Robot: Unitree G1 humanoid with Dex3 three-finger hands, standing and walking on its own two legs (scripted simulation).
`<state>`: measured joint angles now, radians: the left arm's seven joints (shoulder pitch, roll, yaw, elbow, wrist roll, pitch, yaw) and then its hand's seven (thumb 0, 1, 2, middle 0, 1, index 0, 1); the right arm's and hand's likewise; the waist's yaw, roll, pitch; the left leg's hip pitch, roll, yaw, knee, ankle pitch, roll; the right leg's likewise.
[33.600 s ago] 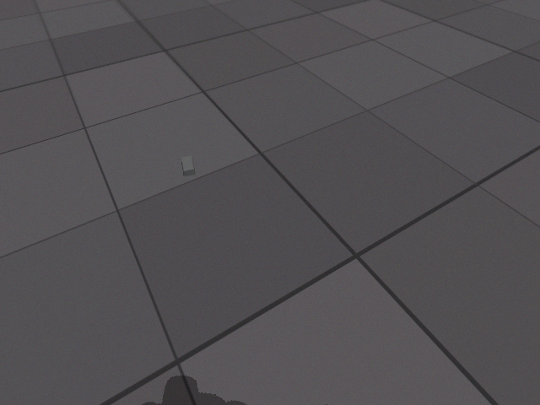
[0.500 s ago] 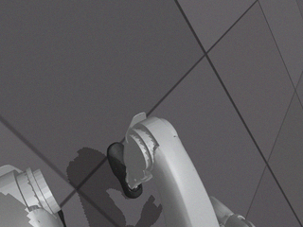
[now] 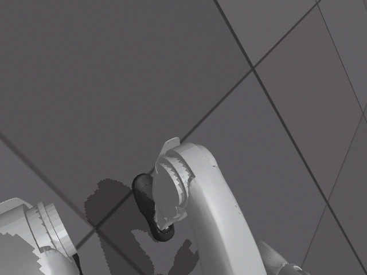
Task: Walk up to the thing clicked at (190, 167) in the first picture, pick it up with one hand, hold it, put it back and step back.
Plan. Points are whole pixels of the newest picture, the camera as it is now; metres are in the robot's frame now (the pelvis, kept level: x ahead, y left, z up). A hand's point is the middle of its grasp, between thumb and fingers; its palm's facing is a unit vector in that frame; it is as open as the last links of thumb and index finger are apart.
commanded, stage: settle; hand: left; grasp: from above
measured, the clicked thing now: out of the picture +0.48 +0.36 -0.29
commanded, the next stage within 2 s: lift in 0.58 s
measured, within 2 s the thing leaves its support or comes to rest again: neither
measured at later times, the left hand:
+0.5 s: hand out of the picture +0.46 +0.37 -0.18, palm faces -0.46 -0.13 -0.88, open 8.5 cm
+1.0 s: hand out of the picture +0.44 +0.37 -0.11, palm faces -0.48 -0.14 -0.87, open 8.5 cm
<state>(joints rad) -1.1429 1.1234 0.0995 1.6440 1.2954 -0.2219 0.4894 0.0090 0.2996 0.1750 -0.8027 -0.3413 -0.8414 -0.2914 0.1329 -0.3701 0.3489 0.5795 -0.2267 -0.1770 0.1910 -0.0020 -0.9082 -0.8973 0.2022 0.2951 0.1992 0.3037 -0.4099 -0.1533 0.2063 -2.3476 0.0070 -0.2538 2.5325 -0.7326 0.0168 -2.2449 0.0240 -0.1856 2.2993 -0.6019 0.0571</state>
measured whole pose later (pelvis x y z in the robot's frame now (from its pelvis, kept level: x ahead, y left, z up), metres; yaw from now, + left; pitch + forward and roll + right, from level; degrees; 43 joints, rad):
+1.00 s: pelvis +0.00 -0.01 +0.04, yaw +7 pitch +35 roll -11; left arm -0.93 0.83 0.08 1.16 1.15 -0.16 0.09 0.01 0.29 0.19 -0.81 -0.34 -0.84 -0.31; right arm 0.21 -0.31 0.11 0.60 -0.08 0.06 0.11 0.00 -0.91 -0.90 0.20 0.30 0.20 0.30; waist -0.26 0.03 -0.02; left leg -2.30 -0.02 -0.13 2.34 -0.67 0.02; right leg -2.22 -0.02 -0.09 2.20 -0.61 0.04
